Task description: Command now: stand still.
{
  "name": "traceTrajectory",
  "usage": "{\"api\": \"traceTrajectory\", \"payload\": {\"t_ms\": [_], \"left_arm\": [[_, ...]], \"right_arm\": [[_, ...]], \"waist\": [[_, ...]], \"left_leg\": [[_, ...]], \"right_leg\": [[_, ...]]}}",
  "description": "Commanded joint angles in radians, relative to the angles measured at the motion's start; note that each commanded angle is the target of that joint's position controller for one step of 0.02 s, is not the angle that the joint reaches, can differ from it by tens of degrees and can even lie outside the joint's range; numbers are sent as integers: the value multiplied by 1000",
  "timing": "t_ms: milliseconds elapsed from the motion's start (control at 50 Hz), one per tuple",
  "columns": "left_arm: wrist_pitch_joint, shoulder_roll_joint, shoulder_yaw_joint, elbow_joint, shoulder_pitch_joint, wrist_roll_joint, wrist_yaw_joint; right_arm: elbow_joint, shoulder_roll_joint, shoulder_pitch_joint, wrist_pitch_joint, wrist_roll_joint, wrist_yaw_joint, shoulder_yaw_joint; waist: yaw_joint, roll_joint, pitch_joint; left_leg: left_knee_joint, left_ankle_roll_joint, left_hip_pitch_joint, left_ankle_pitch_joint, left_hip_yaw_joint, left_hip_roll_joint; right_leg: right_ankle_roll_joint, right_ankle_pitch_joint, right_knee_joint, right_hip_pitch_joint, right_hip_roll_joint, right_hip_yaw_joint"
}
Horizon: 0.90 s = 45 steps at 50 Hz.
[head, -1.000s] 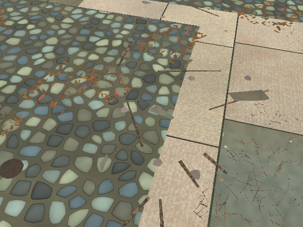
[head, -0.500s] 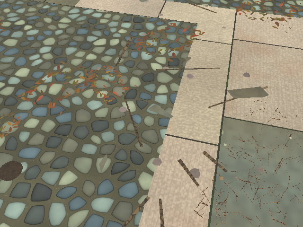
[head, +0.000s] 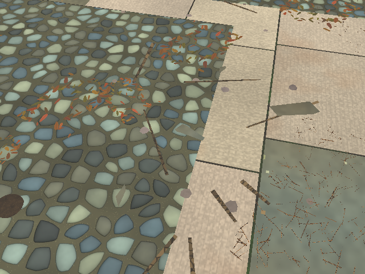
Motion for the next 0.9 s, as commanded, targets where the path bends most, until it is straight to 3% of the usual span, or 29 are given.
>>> {"api": "traceTrajectory", "payload": {"t_ms": [20,280,300,340,380,420,460,480,500,520,540,560,580,600,640,660,680,720,780,840,900], "left_arm": [[-5,94,12,-11,54,0,3],[-5,77,4,4,85,-2,3],[-4,66,1,14,104,-2,3],[-3,70,5,10,103,-12,7],[-21,59,3,-18,64,-12,3],[-56,20,-6,-44,38,-15,-16],[-85,27,-3,-56,54,-30,-36],[-96,23,-2,-43,111,-35,-42],[-102,30,5,-5,201,-31,-44],[-102,71,22,32,300,-18,-44],[-105,181,52,49,442,-19,-45],[-119,223,52,45,470,-4,-59],[-131,155,30,15,363,-1,-59],[-136,114,18,-13,295,-6,-62],[-129,88,5,-36,240,-7,-70],[-119,59,-5,-31,263,-3,-68],[-112,54,-8,-26,294,2,-64],[-102,80,-8,-30,322,6,-51],[-95,121,-3,-53,308,9,-35],[-98,145,7,-48,338,-4,-30],[-94,154,19,-45,326,-14,-29]], "right_arm": [[-14,-95,45,-6,0,-3,-14],[20,-81,72,-6,1,-4,-4],[31,-74,90,-4,1,-5,-2],[27,-116,95,0,15,-11,-16],[17,-147,123,-11,23,-10,-28],[23,-195,168,-32,32,-4,-48],[-5,-178,100,-47,31,0,-46],[-24,-169,38,-49,40,3,-43],[-45,-160,-19,-48,46,6,-40],[-60,-130,-44,-53,40,9,-33],[-86,-71,-58,-67,30,10,-18],[-112,-70,-61,-87,38,9,-19],[-108,-95,-54,-100,50,15,-24],[-95,-92,-37,-109,51,25,-23],[-90,-128,-62,-120,32,32,-42],[-92,-130,-77,-118,28,39,-48],[-92,-109,-85,-113,27,47,-47],[-116,-71,-151,-102,25,54,-37],[-181,-42,-313,-100,25,59,-18],[-215,-63,-396,-101,32,69,-13],[-245,-94,-427,-109,34,82,-17]], "waist": [[-1,5,19],[-4,2,27],[-4,7,2],[-12,41,45],[-33,96,125],[-51,203,139],[-9,194,160],[37,179,159],[83,130,145],[108,19,101],[143,-246,28],[125,-315,21],[67,-164,94],[42,-107,113],[23,-70,105],[28,-83,88],[32,-96,71],[39,-85,72],[61,-77,107],[68,-97,132],[37,-95,128]], "left_leg": [[-103,17,-69,166,-17,26],[-103,13,-77,155,-9,24],[-111,16,-68,48,-2,15],[-129,57,-120,-332,-30,19],[-203,117,-158,-542,-165,113],[-302,207,-139,-587,-392,267],[-311,226,-173,-511,-427,306],[-271,194,-215,-453,-358,274],[-196,149,-287,-362,-249,198],[-2,101,-362,-207,-127,111],[361,33,-501,-125,54,-9],[587,37,-625,-248,-5,-34],[722,58,-691,-187,-60,37],[750,77,-709,-80,-61,75],[661,84,-690,61,-28,123],[621,77,-656,93,-6,130],[594,66,-641,115,18,127],[503,40,-644,158,48,120],[264,16,-563,261,81,87],[142,25,-492,315,98,64],[66,66,-462,299,82,56]], "right_leg": [[-15,115,-60,22,15,-20],[-20,109,-59,12,20,-21],[-22,21,-53,21,34,-37],[-43,-265,21,-45,79,-83],[-63,-337,112,-170,82,-84],[-79,-207,295,-231,63,-70],[-127,-237,290,-220,23,-28],[-150,-216,144,-117,22,-36],[-152,-138,-9,56,53,-59],[-145,-88,-63,209,12,37],[-224,-231,-240,347,-193,385],[-325,-312,-347,343,-349,727],[-323,-299,-338,300,-355,683],[-287,-250,-332,279,-302,546],[-225,-19,-342,278,-220,336],[-205,103,-340,279,-182,252],[-201,206,-334,286,-162,200],[-211,312,-340,275,-151,144],[-214,307,-381,178,-132,89],[-224,303,-407,169,-154,68],[-207,432,-358,265,-192,46]]}}
Velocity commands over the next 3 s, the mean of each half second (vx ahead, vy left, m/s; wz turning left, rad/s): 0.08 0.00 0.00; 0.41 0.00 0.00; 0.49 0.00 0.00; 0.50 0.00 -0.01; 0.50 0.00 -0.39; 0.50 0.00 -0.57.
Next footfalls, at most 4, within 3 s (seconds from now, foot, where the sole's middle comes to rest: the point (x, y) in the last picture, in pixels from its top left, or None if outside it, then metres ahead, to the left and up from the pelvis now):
0.98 left None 0.44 0.09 -0.77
1.54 right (228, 213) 0.76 -0.15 -0.77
2.10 left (171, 152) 1.07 0.09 -0.77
2.64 right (232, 118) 1.30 -0.21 -0.77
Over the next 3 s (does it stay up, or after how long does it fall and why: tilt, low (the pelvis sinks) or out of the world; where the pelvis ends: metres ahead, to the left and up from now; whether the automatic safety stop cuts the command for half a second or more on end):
stays up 1.35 -0.15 0.01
